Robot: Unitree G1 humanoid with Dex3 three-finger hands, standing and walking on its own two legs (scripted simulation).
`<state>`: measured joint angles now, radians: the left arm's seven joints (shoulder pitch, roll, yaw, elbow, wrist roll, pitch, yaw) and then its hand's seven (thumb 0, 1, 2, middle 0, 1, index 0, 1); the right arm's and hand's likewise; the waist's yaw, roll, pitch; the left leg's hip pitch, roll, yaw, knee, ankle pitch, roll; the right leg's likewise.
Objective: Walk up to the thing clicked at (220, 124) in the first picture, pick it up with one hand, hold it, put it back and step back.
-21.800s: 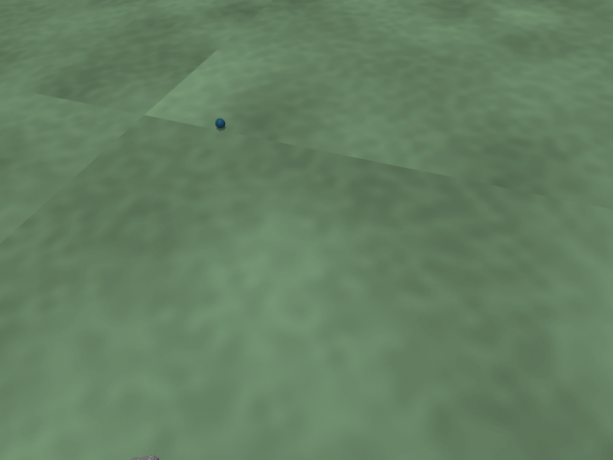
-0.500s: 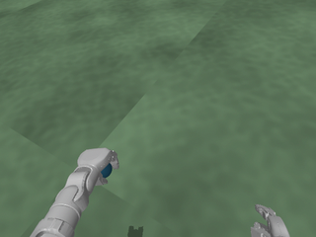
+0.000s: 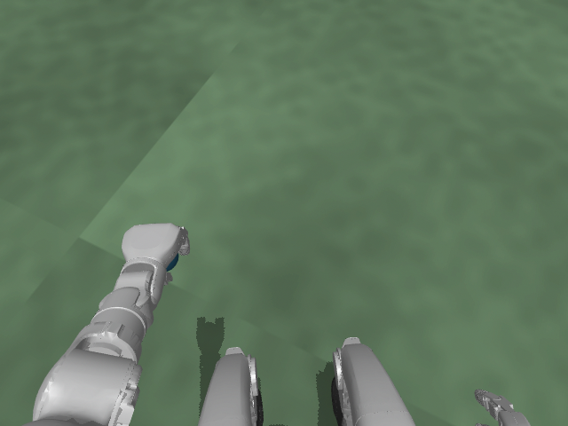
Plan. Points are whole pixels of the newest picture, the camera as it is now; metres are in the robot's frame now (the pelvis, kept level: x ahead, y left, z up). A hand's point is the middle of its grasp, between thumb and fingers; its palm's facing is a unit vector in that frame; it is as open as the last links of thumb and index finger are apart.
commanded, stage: crouch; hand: left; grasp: from above
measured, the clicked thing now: (162, 256) +0.40 +0.23 -0.13
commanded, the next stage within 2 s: lower in 1.46 s
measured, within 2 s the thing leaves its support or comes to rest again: neither
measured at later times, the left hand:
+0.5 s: hand (189, 285) +0.40 +0.23 -0.33, palm faces -0.45 +0.01 -0.89, open 6.8 cm
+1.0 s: hand (198, 289) +0.42 +0.23 -0.43, palm faces -0.46 -0.01 -0.89, open 6.8 cm
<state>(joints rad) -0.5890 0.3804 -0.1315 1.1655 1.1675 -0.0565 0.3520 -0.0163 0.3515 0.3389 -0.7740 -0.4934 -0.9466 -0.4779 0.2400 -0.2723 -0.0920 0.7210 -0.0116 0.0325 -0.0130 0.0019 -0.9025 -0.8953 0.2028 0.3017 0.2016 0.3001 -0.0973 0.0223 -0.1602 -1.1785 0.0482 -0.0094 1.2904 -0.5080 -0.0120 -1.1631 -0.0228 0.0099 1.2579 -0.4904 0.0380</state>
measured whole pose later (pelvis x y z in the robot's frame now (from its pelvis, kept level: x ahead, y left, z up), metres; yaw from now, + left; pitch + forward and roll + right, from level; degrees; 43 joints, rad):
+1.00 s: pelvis -0.04 +0.00 -0.27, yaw -3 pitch +35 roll -5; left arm -0.89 0.57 0.03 1.37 1.22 -0.13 0.39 -0.02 0.34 0.35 -0.78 -0.48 -0.96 -0.48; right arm 0.15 -0.25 -0.03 0.75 -0.11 -0.04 0.10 0.00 -0.91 -0.90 0.20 0.30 0.20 0.30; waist -0.19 0.02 -0.12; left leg -2.18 0.02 -0.11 2.24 -0.68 -0.02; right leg -2.13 0.00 -0.01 2.18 -0.67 0.05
